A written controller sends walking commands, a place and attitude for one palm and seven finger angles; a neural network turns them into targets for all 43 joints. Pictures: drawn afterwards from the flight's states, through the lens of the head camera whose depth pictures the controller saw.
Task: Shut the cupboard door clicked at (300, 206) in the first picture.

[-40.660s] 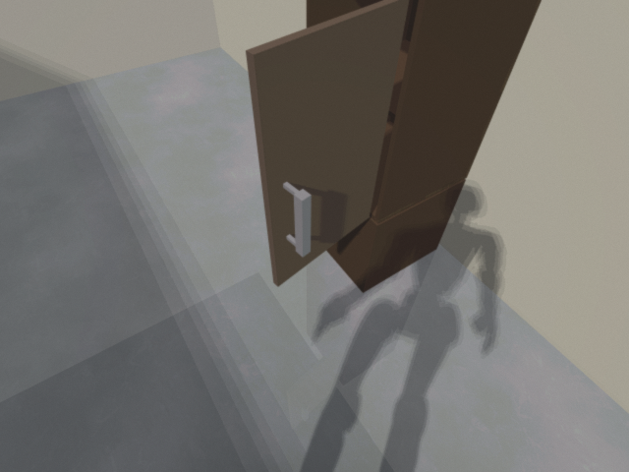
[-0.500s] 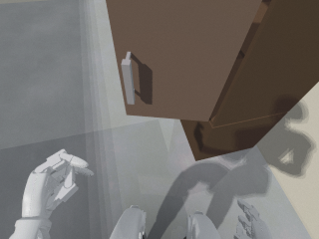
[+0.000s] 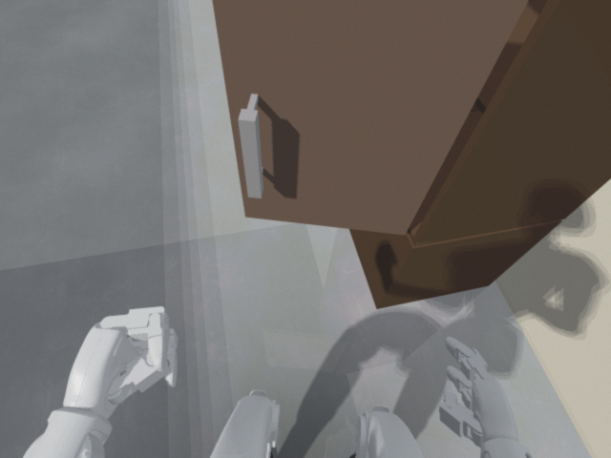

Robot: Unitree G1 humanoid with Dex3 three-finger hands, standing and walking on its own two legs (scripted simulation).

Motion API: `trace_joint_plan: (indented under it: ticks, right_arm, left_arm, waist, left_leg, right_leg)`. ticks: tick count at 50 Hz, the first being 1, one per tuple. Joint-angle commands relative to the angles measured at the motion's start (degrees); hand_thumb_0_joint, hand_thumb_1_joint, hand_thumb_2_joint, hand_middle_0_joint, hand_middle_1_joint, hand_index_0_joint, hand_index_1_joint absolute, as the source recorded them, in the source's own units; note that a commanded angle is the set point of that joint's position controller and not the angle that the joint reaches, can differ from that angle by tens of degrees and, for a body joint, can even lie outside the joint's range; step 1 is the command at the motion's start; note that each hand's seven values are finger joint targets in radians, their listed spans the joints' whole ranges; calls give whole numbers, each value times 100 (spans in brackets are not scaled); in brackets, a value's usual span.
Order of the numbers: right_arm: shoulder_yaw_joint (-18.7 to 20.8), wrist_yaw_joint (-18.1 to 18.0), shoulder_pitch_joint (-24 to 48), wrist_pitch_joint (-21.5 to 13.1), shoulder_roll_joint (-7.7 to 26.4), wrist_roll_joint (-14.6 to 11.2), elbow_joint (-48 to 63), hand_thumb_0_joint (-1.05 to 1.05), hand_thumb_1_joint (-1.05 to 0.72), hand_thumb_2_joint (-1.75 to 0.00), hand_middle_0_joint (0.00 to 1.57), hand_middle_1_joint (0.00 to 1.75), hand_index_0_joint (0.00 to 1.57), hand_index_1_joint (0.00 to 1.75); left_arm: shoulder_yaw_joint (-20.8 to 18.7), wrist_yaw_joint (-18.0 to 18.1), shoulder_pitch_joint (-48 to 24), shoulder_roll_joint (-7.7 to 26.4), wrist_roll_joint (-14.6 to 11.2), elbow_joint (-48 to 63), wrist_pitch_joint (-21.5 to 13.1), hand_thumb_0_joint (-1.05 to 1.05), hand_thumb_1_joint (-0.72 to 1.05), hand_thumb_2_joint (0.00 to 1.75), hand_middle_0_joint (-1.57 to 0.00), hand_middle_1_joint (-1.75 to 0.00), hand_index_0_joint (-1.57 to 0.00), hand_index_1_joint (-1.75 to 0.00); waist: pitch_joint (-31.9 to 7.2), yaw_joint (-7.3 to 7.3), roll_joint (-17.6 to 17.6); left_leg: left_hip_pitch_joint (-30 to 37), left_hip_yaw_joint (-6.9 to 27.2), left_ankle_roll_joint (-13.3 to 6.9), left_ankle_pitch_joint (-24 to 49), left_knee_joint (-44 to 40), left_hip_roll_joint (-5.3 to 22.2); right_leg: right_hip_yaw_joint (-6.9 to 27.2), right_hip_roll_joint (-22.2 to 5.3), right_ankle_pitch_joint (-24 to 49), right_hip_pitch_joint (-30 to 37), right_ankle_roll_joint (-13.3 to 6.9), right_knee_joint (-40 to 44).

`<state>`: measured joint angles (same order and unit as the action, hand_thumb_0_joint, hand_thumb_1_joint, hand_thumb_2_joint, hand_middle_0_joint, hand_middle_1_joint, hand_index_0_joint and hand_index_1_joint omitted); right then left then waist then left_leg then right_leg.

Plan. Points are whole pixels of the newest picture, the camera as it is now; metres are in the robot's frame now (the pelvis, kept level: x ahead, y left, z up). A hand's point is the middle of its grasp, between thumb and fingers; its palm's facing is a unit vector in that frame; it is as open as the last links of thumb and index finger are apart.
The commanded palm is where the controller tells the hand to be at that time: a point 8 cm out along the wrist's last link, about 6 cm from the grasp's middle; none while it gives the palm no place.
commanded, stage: raise the hand and make a fist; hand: left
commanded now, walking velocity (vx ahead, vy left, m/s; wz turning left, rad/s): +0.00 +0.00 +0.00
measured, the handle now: (254, 149) +0.56 +0.14 +0.02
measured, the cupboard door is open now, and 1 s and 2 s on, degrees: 71 71 71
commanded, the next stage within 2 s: bring the fist close to the handle in 0.50 s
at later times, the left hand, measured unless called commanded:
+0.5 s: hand (176, 350) +0.23 +0.17 +0.05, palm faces -0.02 -1.00 -0.05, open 3.1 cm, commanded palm +0.20 +0.22 +0.05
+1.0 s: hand (223, 289) +0.30 +0.13 +0.04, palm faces -0.11 -0.99 -0.01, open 3.1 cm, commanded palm +0.30 +0.19 +0.04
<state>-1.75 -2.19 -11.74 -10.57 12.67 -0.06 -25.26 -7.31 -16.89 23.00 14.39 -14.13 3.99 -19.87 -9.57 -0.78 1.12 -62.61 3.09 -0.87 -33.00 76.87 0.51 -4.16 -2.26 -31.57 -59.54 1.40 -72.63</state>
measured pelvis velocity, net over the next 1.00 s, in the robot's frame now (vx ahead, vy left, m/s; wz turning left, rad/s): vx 0.00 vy -0.01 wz -0.01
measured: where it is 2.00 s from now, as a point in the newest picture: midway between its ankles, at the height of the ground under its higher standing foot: outside the picture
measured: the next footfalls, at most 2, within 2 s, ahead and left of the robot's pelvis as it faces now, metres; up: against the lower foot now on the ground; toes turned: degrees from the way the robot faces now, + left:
none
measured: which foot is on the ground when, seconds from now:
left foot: down 0.00-1.00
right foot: down 0.00-1.00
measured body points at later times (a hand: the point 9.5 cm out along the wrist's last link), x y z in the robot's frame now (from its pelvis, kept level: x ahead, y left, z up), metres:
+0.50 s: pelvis +0.00 -0.02 +0.00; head +0.08 -0.02 +0.44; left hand +0.22 +0.22 +0.06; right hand +0.19 -0.26 -0.08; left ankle +0.03 +0.10 -0.62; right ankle +0.03 -0.14 -0.62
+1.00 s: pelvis +0.00 -0.01 -0.01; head +0.09 +0.00 +0.43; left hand +0.30 +0.19 +0.05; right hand +0.17 -0.25 -0.09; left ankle +0.03 +0.10 -0.62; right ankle +0.03 -0.14 -0.62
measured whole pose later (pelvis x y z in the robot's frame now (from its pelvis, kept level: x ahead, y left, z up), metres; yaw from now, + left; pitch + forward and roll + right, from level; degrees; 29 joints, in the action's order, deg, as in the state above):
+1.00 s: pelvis +0.00 -0.01 -0.01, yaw +0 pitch +20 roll -3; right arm -1.1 -2.4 -13.1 -8.6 13.6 0.1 -29.0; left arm -5.0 -11.1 2.6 12.3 -12.0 -5.7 -18.7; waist -9.6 1.9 2.0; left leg -65.5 2.6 -0.2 -32.7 77.7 0.8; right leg -3.4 -1.9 -31.6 -63.4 0.7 -74.7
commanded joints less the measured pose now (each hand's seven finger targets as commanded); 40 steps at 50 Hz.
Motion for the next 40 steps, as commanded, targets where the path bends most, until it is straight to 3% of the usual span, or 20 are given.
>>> trace_joint_plan:
  ticks: [1,2,5,8,13,17,18,21,25,27,30,34,37,40]
  right_arm:
    - [453,-109,21,-266,777,4,761,0,-90,-90,20,30,20,30]
    - [451,-107,7,-256,774,14,727,0,-90,-90,20,30,20,30]
    - [464,-71,17,-207,811,-22,685,0,-90,-90,20,30,20,30]
    - [493,-102,-3,-199,868,-84,707,0,-90,-90,20,30,20,30]
    - [520,-165,12,-242,828,-69,756,0,-90,-90,20,30,20,30]
    - [505,-157,23,-237,743,-23,657,0,-90,-90,20,30,20,30]
    - [503,-140,36,-228,744,-25,678,0,-90,-90,20,30,20,30]
    - [512,-106,31,-168,785,-60,669,0,-90,-90,20,30,20,30]
    - [527,-145,-1,-132,847,-122,758,0,-90,-90,20,30,20,30]
    - [513,-177,1,-135,830,-100,768,0,-90,-90,20,30,20,30]
    - [496,-185,43,-159,769,-71,761,0,-90,-90,20,30,20,30]
    - [443,-180,-14,-211,815,-9,578,0,-90,-90,20,30,20,30]
    - [418,-183,-74,-214,920,-25,498,0,-90,-90,20,30,20,30]
    - [431,-188,-80,-193,969,-67,497,0,-90,-90,20,30,20,30]
  left_arm:
    - [-807,151,-160,723,-353,1625,-743,0,90,90,-130,-150,-130,-150]
    - [-871,183,-121,753,-364,1531,-752,0,90,90,-130,-150,-130,-150]
    - [-528,110,7,444,-315,1043,-631,0,90,90,-130,-150,-130,-150]
    - [-363,-77,65,376,-294,675,-392,0,90,90,-130,-150,-130,-150]
    - [-771,-40,-233,824,-353,1389,-540,0,90,90,-130,-150,-130,-150]
    - [-929,193,-114,797,-410,1349,-836,0,90,90,-130,-150,-130,-150]
    - [-796,209,-69,642,-375,1283,-862,0,90,90,-130,-150,-130,-150]
    - [-539,168,34,445,-306,804,-734,0,90,90,-130,-150,-130,-150]
    - [-436,-55,-27,516,-284,779,-520,0,90,90,-130,-150,-130,-150]
    - [-624,-53,-207,754,-316,1042,-542,0,90,90,-130,-150,-130,-150]
    - [-724,28,-327,732,-380,1303,-754,0,90,90,-130,-150,-130,-150]
    - [-433,189,-1106,473,-279,935,-953,0,90,90,-130,-150,-130,-150]
    - [-211,141,-1604,413,-167,377,-817,0,90,90,-130,-150,-130,-150]
    - [-84,94,-2151,442,-42,197,-530,0,90,90,-130,-150,-130,-150]
  waist:
    - [-1727,-84,530]
    - [-1700,-93,470]
    - [-1354,66,272]
    - [-1168,143,-145]
    - [-1749,-19,103]
    - [-1612,-64,176]
    - [-1571,-24,182]
    - [-1201,93,19]
    - [-1277,119,-238]
    - [-1399,83,-48]
    - [-1515,48,-15]
    - [-1185,263,139]
    - [-997,381,-9]
    - [-1372,333,112]
  left_leg:
    - [1429,68,109,1628,-1329,-103]
    - [1307,59,90,1656,-1277,-110]
    - [1014,9,73,1317,-1238,-105]
    - [733,-17,21,1067,-1199,-109]
    - [870,-97,-7,1427,-1081,-120]
    - [827,-103,17,1479,-1048,-124]
    - [825,-121,18,1421,-1040,-124]
    - [596,-141,19,995,-1069,-127]
    - [533,-160,-28,914,-1051,-124]
    - [577,-158,-42,1075,-1009,-122]
    - [723,-134,-24,1184,-1011,-122]
    - [647,-76,-13,947,-892,-107]
    - [415,-40,-41,562,-884,-108]
    - [598,-23,-45,504,-1028,-105]
  right_leg:
    - [-59,379,1157,905,-368,719]
    - [-44,402,1185,972,-377,713]
    - [-18,373,947,865,-325,825]
    - [103,343,692,958,-293,1004]
    - [285,300,1049,1307,-307,934]
    - [232,335,1088,1222,-325,841]
    - [219,317,1038,1131,-309,834]
    - [279,294,519,966,-274,1016]
    - [443,259,338,1155,-254,1202]
    - [470,279,545,1257,-279,1144]
    - [401,282,741,1226,-277,1036]
    - [248,321,489,608,-290,880]
    - [284,323,71,424,-292,959]
    - [247,295,138,494,-294,939]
